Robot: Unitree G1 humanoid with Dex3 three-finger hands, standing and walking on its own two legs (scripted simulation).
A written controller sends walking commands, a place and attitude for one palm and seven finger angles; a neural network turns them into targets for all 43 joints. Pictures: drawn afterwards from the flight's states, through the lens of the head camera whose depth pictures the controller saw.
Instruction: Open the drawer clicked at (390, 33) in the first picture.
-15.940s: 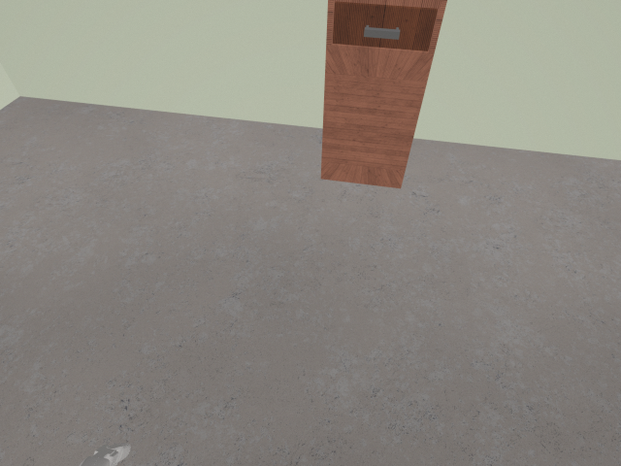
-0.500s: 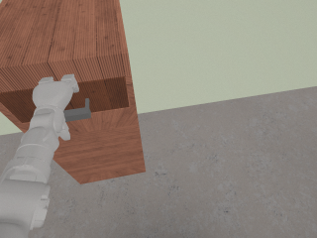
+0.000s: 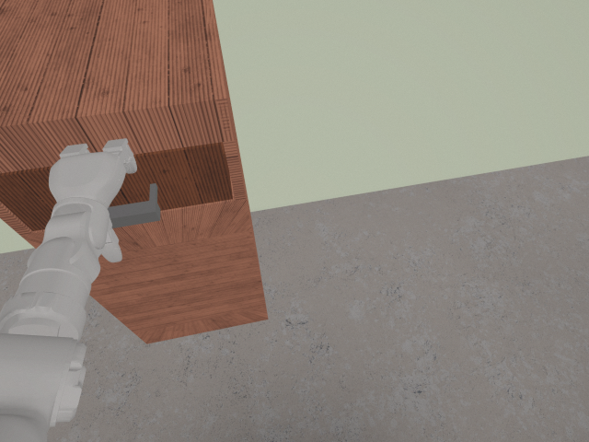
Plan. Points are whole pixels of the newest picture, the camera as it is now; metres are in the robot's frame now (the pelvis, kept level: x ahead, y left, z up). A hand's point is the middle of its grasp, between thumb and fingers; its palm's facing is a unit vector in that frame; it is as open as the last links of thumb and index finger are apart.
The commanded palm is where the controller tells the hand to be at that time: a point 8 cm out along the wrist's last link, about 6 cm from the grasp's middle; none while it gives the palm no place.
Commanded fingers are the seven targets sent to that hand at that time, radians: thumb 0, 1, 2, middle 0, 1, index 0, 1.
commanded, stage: lower the fingers behind the handle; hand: left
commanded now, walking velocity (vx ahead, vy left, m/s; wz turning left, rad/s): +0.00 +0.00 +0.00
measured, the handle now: (119, 205) +0.48 +0.29 +0.00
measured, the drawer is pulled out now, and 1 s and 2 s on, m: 0.00 0.00 0.00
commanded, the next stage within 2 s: close the thumb around the handle in 1.30 s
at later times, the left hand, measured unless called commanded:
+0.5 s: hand (117, 233) +0.43 +0.28 +0.00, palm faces -0.18 -0.01 -0.98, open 13.8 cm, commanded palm +0.43 +0.28 +0.06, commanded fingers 0.00 -0.50 0.30 -0.30 -1.20 -0.30 -1.20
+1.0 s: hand (127, 228) +0.44 +0.27 -0.01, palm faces -0.09 -0.01 -1.00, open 13.7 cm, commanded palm +0.43 +0.27 +0.04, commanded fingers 0.00 -0.50 0.30 -0.30 -1.20 -0.30 -1.20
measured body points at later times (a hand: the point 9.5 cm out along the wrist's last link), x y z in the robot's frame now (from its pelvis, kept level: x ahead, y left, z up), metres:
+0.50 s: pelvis -0.03 +0.01 -0.01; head +0.07 +0.01 +0.43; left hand +0.43 +0.28 +0.05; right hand +0.00 -0.26 -0.14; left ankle +0.00 +0.13 -0.71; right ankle -0.03 -0.12 -0.71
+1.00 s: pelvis -0.03 +0.02 -0.02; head +0.06 +0.02 +0.42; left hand +0.44 +0.27 +0.05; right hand +0.01 -0.24 -0.15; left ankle +0.00 +0.13 -0.71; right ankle -0.03 -0.12 -0.71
